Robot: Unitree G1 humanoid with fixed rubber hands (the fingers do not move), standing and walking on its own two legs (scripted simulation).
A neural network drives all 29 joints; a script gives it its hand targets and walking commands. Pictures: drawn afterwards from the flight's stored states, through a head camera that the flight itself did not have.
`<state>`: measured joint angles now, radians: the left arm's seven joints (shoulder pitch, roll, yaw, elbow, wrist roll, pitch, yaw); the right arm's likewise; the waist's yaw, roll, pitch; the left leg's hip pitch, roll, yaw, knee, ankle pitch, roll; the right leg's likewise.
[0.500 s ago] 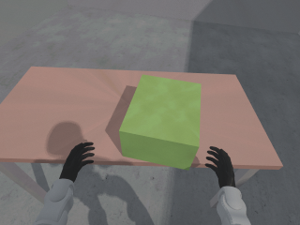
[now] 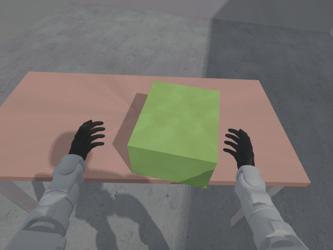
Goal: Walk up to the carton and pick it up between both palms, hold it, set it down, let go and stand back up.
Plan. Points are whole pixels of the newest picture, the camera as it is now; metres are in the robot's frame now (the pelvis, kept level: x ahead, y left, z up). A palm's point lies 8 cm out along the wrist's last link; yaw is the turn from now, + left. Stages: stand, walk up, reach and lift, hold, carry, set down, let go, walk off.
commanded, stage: reach and lift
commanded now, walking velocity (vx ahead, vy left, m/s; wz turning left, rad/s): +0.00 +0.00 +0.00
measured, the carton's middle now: (177, 130) +0.49 -0.05 -0.04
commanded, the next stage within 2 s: none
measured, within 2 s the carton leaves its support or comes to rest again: neither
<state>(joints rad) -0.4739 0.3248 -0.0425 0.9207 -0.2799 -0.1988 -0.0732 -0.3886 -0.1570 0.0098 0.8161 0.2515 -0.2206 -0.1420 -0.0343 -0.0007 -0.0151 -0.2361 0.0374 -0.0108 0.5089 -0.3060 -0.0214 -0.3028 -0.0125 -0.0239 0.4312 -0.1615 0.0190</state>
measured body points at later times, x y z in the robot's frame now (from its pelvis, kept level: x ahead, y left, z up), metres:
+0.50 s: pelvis -0.01 -0.01 +0.00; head +0.03 +0.01 +0.45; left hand +0.44 +0.20 +0.08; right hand +0.40 -0.21 +0.08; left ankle -0.03 +0.13 -0.74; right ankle +0.04 -0.13 -0.74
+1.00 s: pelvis -0.01 -0.01 -0.01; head +0.05 +0.01 +0.43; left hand +0.48 +0.19 +0.11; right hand +0.45 -0.22 +0.11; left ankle -0.03 +0.13 -0.74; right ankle +0.04 -0.13 -0.74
